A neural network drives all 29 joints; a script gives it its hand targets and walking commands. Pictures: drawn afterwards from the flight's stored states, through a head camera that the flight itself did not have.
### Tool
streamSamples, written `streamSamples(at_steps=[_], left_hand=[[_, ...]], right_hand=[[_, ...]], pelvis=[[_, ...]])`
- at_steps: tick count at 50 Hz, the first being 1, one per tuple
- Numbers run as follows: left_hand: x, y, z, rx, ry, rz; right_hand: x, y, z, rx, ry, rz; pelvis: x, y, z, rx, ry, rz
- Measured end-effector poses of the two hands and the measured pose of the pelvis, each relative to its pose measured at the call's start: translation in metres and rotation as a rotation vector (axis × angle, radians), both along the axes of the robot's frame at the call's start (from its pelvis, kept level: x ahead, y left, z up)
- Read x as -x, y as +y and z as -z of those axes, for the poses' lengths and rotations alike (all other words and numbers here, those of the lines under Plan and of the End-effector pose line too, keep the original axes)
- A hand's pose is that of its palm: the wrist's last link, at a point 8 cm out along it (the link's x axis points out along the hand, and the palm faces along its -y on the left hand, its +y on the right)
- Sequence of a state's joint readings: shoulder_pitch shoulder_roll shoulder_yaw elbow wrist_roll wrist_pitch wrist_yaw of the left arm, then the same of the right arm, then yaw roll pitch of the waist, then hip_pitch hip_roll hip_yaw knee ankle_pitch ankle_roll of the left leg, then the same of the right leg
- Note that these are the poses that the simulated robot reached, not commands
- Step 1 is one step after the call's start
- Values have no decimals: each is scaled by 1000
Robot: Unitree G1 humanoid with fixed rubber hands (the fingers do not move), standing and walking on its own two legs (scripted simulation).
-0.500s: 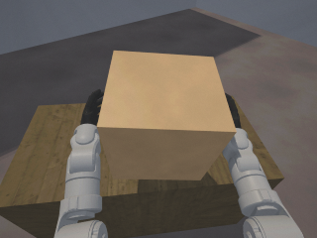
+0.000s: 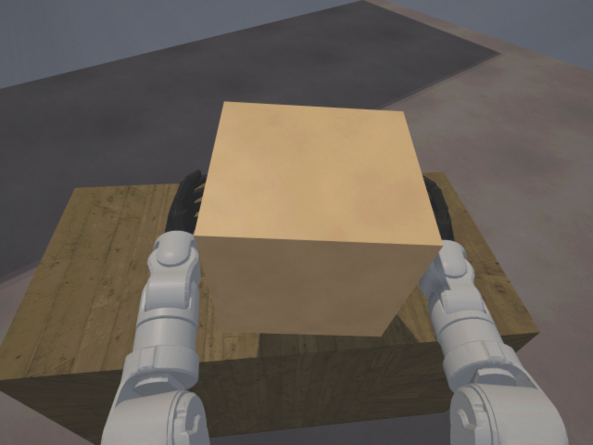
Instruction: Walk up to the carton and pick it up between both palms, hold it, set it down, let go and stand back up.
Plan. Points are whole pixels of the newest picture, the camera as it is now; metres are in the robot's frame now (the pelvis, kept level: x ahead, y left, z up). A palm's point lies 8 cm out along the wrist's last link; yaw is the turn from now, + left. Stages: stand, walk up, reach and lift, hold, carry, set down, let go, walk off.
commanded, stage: set down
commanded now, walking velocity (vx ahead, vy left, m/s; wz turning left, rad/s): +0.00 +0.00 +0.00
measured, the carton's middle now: (307, 227) +0.41 +0.00 +0.07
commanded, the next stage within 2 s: none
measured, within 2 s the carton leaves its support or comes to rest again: rests again in 1.80 s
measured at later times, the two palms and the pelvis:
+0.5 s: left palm (194, 230) +0.40 +0.17 +0.08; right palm (431, 233) +0.39 -0.18 +0.08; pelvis +0.01 +0.00 +0.00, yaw -2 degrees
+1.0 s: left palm (203, 234) +0.42 +0.17 +0.05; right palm (425, 236) +0.41 -0.19 +0.05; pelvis +0.01 +0.00 +0.00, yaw -2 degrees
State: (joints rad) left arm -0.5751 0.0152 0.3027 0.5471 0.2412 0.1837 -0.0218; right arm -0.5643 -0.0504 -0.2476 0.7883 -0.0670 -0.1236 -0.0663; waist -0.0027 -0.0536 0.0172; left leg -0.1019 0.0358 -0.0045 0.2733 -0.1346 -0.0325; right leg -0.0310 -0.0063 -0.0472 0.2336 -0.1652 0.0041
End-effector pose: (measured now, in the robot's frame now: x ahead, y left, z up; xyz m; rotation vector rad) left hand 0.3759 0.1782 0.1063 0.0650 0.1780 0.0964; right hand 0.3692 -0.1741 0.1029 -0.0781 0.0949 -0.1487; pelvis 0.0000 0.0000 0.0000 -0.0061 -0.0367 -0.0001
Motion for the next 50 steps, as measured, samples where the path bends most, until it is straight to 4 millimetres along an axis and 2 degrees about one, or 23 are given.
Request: streamSamples(at_steps=[16,50], left_hand=[[-15,-7,16,18,25,9],[-42,-12,61,9,84,9]], right_hand=[[-11,-7,10,5,23,11],[-38,-12,50,8,80,7]], pelvis=[[-1,0,-1,-3,40,22],[-14,-1,1,-3,203,38]])
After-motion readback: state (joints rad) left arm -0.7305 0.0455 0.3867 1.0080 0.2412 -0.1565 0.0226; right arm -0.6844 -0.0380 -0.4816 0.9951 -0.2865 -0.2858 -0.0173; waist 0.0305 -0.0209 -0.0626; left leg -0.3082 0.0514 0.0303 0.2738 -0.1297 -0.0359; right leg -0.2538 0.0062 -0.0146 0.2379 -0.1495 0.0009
